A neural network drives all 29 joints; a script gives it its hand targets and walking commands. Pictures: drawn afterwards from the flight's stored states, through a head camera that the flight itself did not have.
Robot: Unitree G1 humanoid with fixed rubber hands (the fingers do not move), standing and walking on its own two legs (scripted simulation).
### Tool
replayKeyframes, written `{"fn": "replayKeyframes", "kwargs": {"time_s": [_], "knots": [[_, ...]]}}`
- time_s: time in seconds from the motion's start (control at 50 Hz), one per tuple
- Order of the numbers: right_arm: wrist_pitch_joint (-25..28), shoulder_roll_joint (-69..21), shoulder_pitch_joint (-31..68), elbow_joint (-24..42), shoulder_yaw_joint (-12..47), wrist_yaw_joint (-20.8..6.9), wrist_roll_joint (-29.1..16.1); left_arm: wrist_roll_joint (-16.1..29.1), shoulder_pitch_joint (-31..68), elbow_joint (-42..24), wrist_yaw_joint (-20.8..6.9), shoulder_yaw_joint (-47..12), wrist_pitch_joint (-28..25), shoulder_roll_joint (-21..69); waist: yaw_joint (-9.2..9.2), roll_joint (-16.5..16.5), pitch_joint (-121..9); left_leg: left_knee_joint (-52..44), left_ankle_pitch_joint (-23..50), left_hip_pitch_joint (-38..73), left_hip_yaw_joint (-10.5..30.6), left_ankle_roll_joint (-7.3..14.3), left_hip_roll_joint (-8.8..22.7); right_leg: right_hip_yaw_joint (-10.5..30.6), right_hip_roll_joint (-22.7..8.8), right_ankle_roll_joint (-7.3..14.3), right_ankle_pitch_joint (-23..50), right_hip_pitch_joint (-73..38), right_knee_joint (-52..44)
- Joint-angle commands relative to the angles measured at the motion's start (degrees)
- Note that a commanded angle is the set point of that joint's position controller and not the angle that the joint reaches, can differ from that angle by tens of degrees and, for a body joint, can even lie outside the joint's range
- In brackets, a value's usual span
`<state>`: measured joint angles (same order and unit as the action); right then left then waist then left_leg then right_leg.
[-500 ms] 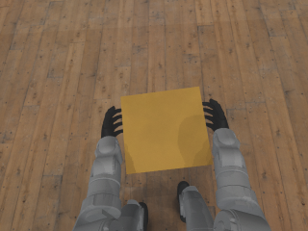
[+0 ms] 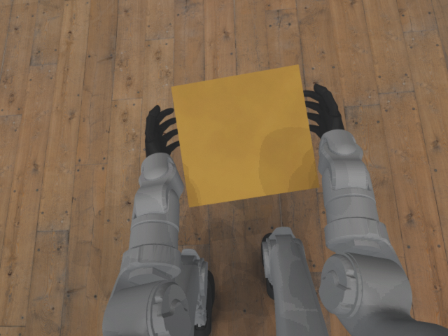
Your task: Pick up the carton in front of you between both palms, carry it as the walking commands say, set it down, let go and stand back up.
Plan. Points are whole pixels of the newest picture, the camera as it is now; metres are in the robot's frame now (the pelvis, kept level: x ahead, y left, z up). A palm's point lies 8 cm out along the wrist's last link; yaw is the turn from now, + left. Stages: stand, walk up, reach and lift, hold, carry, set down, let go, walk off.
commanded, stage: set down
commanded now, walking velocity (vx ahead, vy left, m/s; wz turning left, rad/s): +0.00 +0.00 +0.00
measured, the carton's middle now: (242, 145) +0.46 -0.07 -0.17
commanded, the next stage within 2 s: none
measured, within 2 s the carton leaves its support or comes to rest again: rests again in 1.46 s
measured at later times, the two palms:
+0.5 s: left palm (192, 155) +0.47 +0.04 -0.22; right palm (320, 142) +0.47 -0.25 -0.24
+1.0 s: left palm (198, 164) +0.48 +0.05 -0.34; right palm (307, 143) +0.50 -0.25 -0.35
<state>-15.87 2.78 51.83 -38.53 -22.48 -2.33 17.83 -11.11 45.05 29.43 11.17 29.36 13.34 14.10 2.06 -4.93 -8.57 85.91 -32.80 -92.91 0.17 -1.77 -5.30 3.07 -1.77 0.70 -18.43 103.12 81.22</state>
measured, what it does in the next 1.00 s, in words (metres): lowers itself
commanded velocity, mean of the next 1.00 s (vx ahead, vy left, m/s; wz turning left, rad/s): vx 0.00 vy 0.00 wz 0.00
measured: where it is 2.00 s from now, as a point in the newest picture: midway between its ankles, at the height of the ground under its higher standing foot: (238, 296)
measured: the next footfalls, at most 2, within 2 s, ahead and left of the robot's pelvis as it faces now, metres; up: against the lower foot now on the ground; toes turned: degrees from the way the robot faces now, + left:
none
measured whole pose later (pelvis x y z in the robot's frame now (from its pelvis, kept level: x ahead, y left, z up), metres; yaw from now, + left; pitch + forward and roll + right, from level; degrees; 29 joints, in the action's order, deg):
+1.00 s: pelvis -0.03 +0.00 -0.18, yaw +4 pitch +39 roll +6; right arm -13.4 23.8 84.3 -60.9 -9.0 -0.9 2.9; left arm 1.3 72.9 41.8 16.0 22.6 11.0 3.5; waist 4.6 -5.6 16.1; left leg 122.4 -40.5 -122.2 0.8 -6.2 -12.4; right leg 4.3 -2.9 1.6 -20.8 134.2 115.5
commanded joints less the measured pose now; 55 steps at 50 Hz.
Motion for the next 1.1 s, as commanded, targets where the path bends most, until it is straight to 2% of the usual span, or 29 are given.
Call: {"fn": "replayKeyframes", "kwargs": {"time_s": [0.0,0.1,0.14,0.22,0.3,0.42,0.54,0.72,0.76,0.82,0.88,0.96,1.08], "knots": [[0.73,-48.47,25.63,-4.33,26.06,-12.36,-7.02,6.74,40.54,2.49,-15.03,-34.37,-1.58,44.64,4.8,7.39,-52.59,-7.18,5.55,-5.96,-2.37,-1.22,-7.96,-0.53,8.08,0.05,8.49,-54.8,-0.96],[0.78,-46.94,31.16,-2.9,28.21,-11.86,-9.13,6.44,41.66,4.41,-13.59,-32.37,-1.77,43.13,2.42,9.03,-54.85,-3.06,6.24,-9.55,-3.62,-1.15,-8.56,-1.34,8.09,-1.09,10.9,-51.7,3.62],[0.67,-46.2,32.9,-2.94,28.54,-11.7,-9.6,6.39,43.25,4.84,-13.17,-31.41,-1.78,42.34,2.2,10.32,-55.36,-1.06,5.71,-11.68,-3.94,-1.08,-8.75,-1.19,7.9,-1.44,10.09,-50.61,4.96],[0.29,-44.45,35.4,-3.91,28.11,-11.18,-9.78,6.83,46.9,5.58,-12.95,-30.12,-1.65,41.21,2.82,11.8,-55.92,2.82,4.69,-16.0,-4.59,-1.18,-8.94,-0.67,7.47,-1.9,8.49,-49.01,7.16],[0.18,-41.65,36.77,-6.41,26.12,-10.57,-9.17,8.58,51.28,6.08,-13.21,-30.48,-1.4,40.7,5.25,9.83,-56.11,6.16,3.38,-21.42,-5.13,-1.99,-9.12,-0.15,6.88,-1.49,8.37,-49.35,9.78],[0.64,-38.93,43.98,-7.66,26.16,-11.45,-10.91,7.86,54.21,8.63,-11.97,-27.0,-1.29,38.27,3.46,10.78,-54.41,9.74,2.79,-21.18,-5.51,-1.56,-9.23,-2.36,6.7,-1.53,7.02,-40.17,14.7],[0.82,-35.32,48.69,-10.68,25.63,-12.19,-12.39,9.38,59.63,8.94,-11.11,-26.61,-1.46,36.04,3.83,11.36,-53.48,13.93,2.2,-22.16,-5.69,-1.67,-8.82,-2.88,5.83,-1.38,7.15,-36.02,19.57],[2.01,-30.39,54.04,-14.98,25.97,-12.88,-15.46,13.87,67.39,7.9,-10.55,-29.74,-2.44,33.14,5.72,9.1,-51.69,19.84,3.17,-21.92,-6.14,-2.38,-8.4,-2.92,4.07,-0.77,10.17,-32.64,26.27],[2.55,-29.72,56.49,-13.94,26.88,-12.96,-16.93,14.91,68.73,6.93,-10.32,-30.78,-2.82,32.73,6.12,8.78,-52.25,20.97,3.89,-20.51,-5.98,-2.24,-8.16,-3.13,3.86,-0.75,11.03,-31.21,27.52],[3.64,-28.86,58.11,-12.52,27.81,-13.27,-19.57,16.34,69.64,5.46,-9.82,-33.5,-3.34,33.66,7.08,4.91,-53.04,22.83,7.98,-18.35,-6.36,-2.55,-8.16,-2.38,3.88,-0.11,16.62,-31.07,29.42],[4.27,-28.08,58.18,-12.27,28.66,-13.09,-21.3,17.51,70.26,4.22,-9.57,-35.63,-3.68,34.18,7.71,3.37,-54.88,23.78,9.75,-18.84,-6.4,-2.97,-8.07,-1.88,3.71,0.29,20.89,-35.06,30.86],[4.36,-27.27,56.98,-15.84,27.51,-13.24,-20.78,16.75,69.54,6.19,-10.25,-34.57,-3.66,32.99,8.07,2.52,-49.02,24.03,7.37,-21.61,-6.07,-2.83,-8.06,-1.87,3.41,0.56,18.33,-31.16,30.92],[4.61,-26.11,58.0,-20.39,25.29,-14.24,-19.69,14.04,68.78,10.2,-11.36,-29.84,-3.25,31.23,7.3,1.56,-39.04,23.68,3.46,-24.22,-6.13,-2.25,-8.02,-1.97,2.93,0.88,11.2,-22.58,30.65]]}}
